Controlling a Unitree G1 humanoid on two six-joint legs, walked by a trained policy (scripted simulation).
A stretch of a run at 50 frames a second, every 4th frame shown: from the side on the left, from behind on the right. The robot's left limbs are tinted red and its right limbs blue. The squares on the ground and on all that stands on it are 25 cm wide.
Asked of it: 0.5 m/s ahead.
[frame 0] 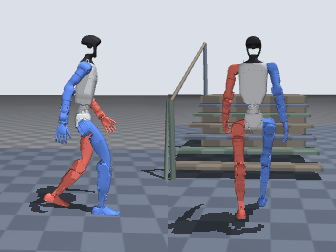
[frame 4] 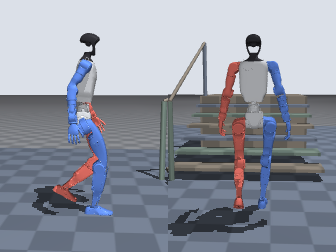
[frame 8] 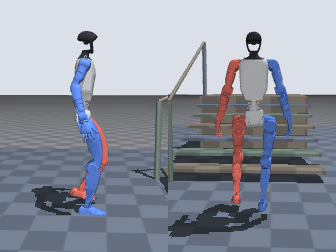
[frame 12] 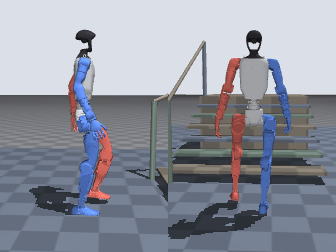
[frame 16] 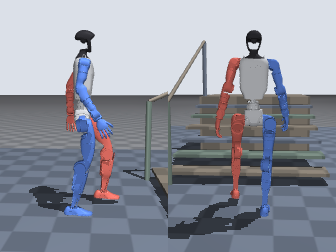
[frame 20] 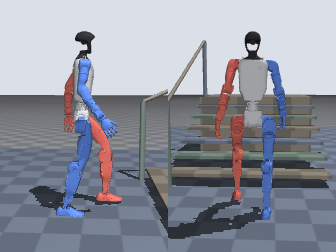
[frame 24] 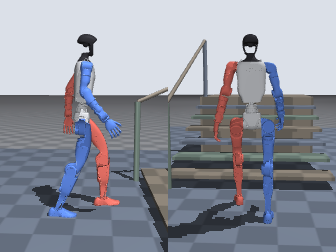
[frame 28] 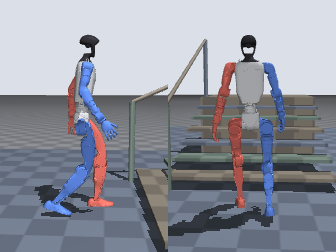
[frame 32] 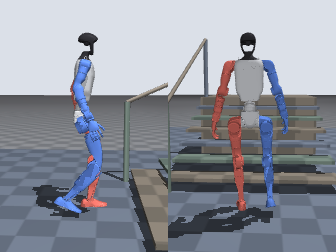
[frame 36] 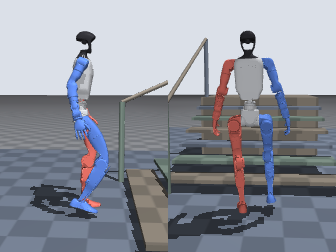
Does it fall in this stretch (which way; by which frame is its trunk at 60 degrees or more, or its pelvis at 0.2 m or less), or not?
no
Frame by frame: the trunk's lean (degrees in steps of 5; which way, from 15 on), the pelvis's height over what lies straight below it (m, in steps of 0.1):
0: 5, 0.8
4: 5, 0.8
8: 5, 0.8
12: 0, 0.8
16: 0, 0.8
20: 5, 0.8
24: 5, 0.8
28: 5, 0.8
32: 5, 0.8
36: 5, 0.8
